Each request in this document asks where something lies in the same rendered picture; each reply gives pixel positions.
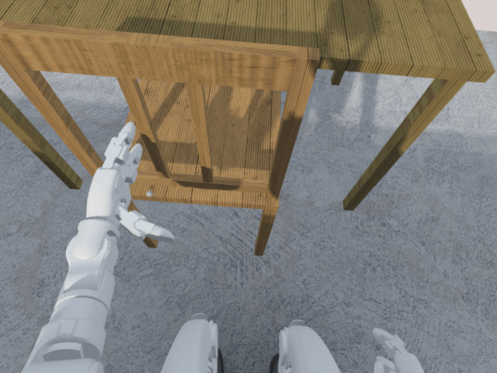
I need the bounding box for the robot left forearm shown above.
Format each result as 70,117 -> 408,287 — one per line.
21,218 -> 120,373

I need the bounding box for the right robot shin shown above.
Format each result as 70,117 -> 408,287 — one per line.
278,320 -> 305,373

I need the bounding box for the table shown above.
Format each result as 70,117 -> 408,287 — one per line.
0,0 -> 495,211

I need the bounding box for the robot left upper arm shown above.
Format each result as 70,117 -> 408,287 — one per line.
24,358 -> 104,373

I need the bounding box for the right robot thigh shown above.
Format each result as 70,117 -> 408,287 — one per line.
279,326 -> 341,373

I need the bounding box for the left robot hand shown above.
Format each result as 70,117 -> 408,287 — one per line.
86,122 -> 175,242

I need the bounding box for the right robot hand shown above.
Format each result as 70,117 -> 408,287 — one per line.
373,328 -> 425,373

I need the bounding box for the chair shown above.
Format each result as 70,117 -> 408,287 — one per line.
0,21 -> 320,256

